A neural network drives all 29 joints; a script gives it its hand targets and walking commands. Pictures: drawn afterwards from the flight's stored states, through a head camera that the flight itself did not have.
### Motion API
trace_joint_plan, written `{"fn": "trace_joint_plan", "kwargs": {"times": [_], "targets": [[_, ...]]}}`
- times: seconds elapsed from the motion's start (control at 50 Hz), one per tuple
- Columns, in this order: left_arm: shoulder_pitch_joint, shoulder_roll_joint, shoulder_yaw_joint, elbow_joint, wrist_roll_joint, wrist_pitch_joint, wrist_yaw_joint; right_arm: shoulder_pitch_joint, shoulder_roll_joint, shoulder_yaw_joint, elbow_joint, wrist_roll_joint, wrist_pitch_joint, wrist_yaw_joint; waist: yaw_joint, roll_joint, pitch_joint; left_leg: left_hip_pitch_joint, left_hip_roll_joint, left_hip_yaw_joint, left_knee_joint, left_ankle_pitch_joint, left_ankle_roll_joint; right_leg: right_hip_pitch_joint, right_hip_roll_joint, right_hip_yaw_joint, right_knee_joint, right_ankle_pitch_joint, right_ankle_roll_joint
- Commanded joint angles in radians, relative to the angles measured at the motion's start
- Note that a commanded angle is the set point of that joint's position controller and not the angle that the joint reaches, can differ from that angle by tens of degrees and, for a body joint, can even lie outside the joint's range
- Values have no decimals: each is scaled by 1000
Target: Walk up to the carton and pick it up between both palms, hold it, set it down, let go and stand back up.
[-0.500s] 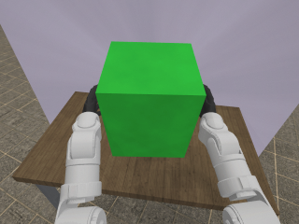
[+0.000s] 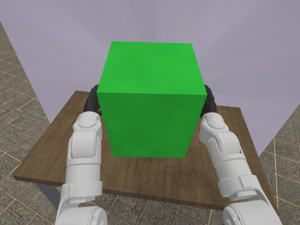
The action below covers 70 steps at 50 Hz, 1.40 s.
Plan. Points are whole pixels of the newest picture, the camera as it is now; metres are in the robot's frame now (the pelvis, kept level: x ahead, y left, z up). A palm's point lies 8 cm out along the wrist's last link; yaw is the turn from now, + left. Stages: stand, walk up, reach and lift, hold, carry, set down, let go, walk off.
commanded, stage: hold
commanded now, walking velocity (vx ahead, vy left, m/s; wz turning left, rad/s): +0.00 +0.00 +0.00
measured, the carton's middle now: (150, 102) +0.40 +0.00 +0.16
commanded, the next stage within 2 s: none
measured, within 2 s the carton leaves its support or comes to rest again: neither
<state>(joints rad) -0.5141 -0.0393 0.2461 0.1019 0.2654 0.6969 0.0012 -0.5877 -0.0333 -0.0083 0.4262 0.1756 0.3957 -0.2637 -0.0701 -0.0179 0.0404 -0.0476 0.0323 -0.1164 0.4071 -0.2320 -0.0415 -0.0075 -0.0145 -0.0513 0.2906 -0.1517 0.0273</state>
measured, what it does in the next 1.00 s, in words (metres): stands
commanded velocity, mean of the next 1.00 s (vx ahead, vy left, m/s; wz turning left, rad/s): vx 0.00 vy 0.00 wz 0.00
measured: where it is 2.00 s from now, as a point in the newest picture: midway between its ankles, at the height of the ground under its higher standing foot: outside the picture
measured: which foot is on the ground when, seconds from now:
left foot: down 0.00-1.00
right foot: down 0.00-1.00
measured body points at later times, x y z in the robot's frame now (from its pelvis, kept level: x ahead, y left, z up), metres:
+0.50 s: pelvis +0.01 +0.00 +0.00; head -0.03 +0.01 +0.45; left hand +0.37 +0.15 +0.16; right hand +0.37 -0.15 +0.16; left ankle +0.01 +0.14 -0.75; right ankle +0.01 -0.14 -0.75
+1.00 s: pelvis +0.01 +0.00 +0.00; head -0.03 +0.01 +0.45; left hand +0.37 +0.15 +0.16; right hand +0.37 -0.15 +0.16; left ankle +0.01 +0.14 -0.75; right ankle +0.01 -0.14 -0.75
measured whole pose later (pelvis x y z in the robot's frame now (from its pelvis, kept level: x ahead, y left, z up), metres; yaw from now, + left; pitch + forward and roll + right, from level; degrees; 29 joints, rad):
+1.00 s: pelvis +0.01 +0.00 +0.00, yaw +0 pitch -7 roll -2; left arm -0.50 -0.04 0.25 0.09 0.25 0.69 0.00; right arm -0.58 -0.04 0.01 0.40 0.18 0.41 -0.28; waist -0.08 -0.01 0.03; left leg -0.04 0.03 -0.11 0.39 -0.23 -0.04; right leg 0.00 -0.02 -0.06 0.28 -0.16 0.03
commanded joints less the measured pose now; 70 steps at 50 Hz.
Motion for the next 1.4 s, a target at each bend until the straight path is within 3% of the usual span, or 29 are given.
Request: {"fn": "trace_joint_plan", "kwargs": {"times": [0.0, 0.04, 0.08, 0.12, 0.14, 0.16, 0.18, 0.34, 0.42, 0.48, 0.52, 0.58, 0.62, 0.66, 0.7, 0.74, 0.8, 0.84, 0.86, 0.9, 0.98, 1.0, 1.02, 1.08, 1.22, 1.24, 1.32, 1.36, 1.38], "targets": [[-817, -552, -557, -202, -181, -101, -154, -904, 608, 408, -391, 93, -109, 165, -11, 91, -505, 96, -88, 116, -37, 381, -17, 153, 79, -53, -5, 174, 5], [-786, -535, -507, -120, -149, -90, -161, -875, 587, 384, -320, 69, -94, 167, -6, 51, -403, 54, -87, 120, -69, 312, -4, 146, 78, -52, -20, 133, 7], [-851, -570, -579, -250, -195, -108, -151, -886, 611, 411, -368, 102, -111, 168, -21, 98, -517, 93, -86, 113, -35, 418, -19, 158, 84, -57, 10, 203, 11], [-835, -562, -550, -151, -186, -103, -148, -913, 596, 374, -371, 86, -108, 168, -17, 64, -472, 59, -89, 114, -40, 354, -17, 147, 83, -48, -10, 155, 5], [-831, -581, -584, -211, -195, -108, -145, -902, 607, 402, -386, 93, -117, 170, -16, 105, -517, 94, -78, 99, -30, 412, -31, 132, 93, -51, 2, 165, -1], [-851, -585, -575, -177, -207, -106, -145, -935, 604, 379, -397, 91, -108, 172, -24, 70, -515, 84, -71, 94, -38, 393, -26, 126, 96, -55, -10, 143, -3], [-803, -544, -531, -137, -176, -104, -144, -918, 632, 402, -371, 88, -102, 169, 8, 48, -467, 56, -86, 106, -50, 355, -4, 155, 85, -50, -12, 157, 1], [-750, -517, -482, -117, -157, -90, -174, -907, 612, 415, -381, 92, -100, 150, -4, 12, -459, 66, -100, 120, -52, 372, 8, 210, 70, -45, -8, 262, 22], [-820, -562, -589, -269, -206, -109, -144, -900, 630, 446, -487, 114, -103, 152, -19, 83, -605, 111, -90, 103, -9, 504, -26, 202, 87, -49, 23, 316, 19], [-776, -542, -565, -261, -195, -92, -157, -838, 621, 444, -435, 111, -82, 140, -29, 56, -502, 102, -89, 103, -20, 490, -22, 174, 86, -50, 8, 289, 19], [-669, -492, -478, -150, -133, -70, -180, -801, 590, 422, -400, 102, -68, 137, -2, 20, -388, 57, -97, 118, -50, 359, 2, 189, 72, -40, -16, 239, 25], [-827, -539, -586, -316, -196, -98, -170, -871, 617, 448, -471, 115, -103, 148, -29, 104, -548, 114, -85, 107, -20, 490, -24, 188, 85, -58, 24, 268, 16], [-725, -539, -574, -237, -193, -85, -162, -849, 590, 444, -483, 114, -91, 141, -30, 88, -507, 129, -90, 105, -11, 538, -30, 167, 89, -52, 4, 285, 13], [-765, -517, -517, -151, -154, -74, -173, -852, 582, 397, -369, 88, -75, 147, -18, 66, -344, 48, -90, 108, -55, 339, -13, 128, 77, -50, -24, 130, 3], [-798, -549, -511, -134, -157, -78, -174, -914, 598, 386, -364, 75, -93, 163, -7, 47, -405, 36, -82, 112, -76, 279, -3, 143, 80, -56, -16, 97, -3], [-763, -569, -580, -270, -186, -93, -163, -892, 610, 444, -488, 109, -116, 155, -19, 92, -555, 120, -86, 119, -27, 476, -19, 188, 84, -56, 8, 264, 17], [-795, -543, -585, -227, -202, -98, -153, -873, 589, 412, -415, 103, -95, 153, -33, 91, -515, 133, -81, 103, -14, 469, -36, 126, 89, -57, -6, 209, 3], [-811, -526, -553, -250, -190, -104, -149, -854, 626, 446, -412, 88, -86, 157, -4, 46, -507, 97, -89, 115, -41, 418, -7, 172, 83, -50, -5, 216, 10], [-758, -523, -508, -132, -165, -87, -156, -871, 602, 417, -381, 79, -82, 154, 2, 25, -409, 65, -94, 120, -61, 358, 0, 165, 76, -45, -22, 201, 17], [-745, -519, -487, -114, -149, -77, -174, -839, 596, 385, -323, 88, -82, 154, -15, 67, -365, 49, -94, 119, -62, 361, -4, 155, 68, -51, -15, 205, 15], [-751, -556, -569, -246, -213, -94, -161, -883, 621, 457, -508, 125, -106, 140, -28, 60, -575, 148, -85, 105, 1, 563, -26, 193, 89, -50, 7, 321, 12], [-771, -531, -544, -204, -181, -90, -154, -857, 566, 410, -397, 101, -83, 143, -27, 86, -451, 97, -84, 105, -31, 466, -32, 153, 92, -61, -13, 221, 4], [-787, -520, -511, -195, -164, -90, -163, -843, 606, 423, -377, 99, -82, 147, -12, 40, -442, 85, -91, 111, -43, 411, -14, 178, 76, -51, -19, 232, 9], [-791, -559, -570, -226, -185, -91, -159, -867, 606, 410, -414, 94, -103, 159, -13, 93, -484, 99, -82, 116, -43, 419, -26, 147, 85, -54, -8, 193, 1], [-817, -527, -493, -164, -153, -88, -173, -890, 626, 393, -359, 74, -101, 163, -3, 46, -442, 38, -95, 131, -71, 299, 3, 193, 68, -50, -13, 159, 12], [-848, -546, -542, -215, -176, -101, -165, -919, 624, 378, -410, 78, -116, 166, -24, 77, -481, 53, -88, 124, -60, 331, -3, 159, 70, -51, -4, 176, 9], [-791, -531, -507, -148, -161, -96, -160, -897, 621, 427, -391, 92, -106, 156, 1, 47, -483, 87, -89, 112, -48, 392, 2, 170, 76, -59, -20, 214, 21], [-808, -535, -546, -238, -184, -113, -156, -884, 638, 437, -426, 102, -113, 158, 3, 55, -556, 94, -91, 118, -44, 396, 1, 191, 77, -50, -7, 253, 14], [-788, -523, -503, -101, -158, -99, -157, -859, 616, 405, -320, 77, -90, 159, -1, 56, -427, 45, -90, 110, -67, 341, 4, 174, 72, -45, -21, 183, 5]]}}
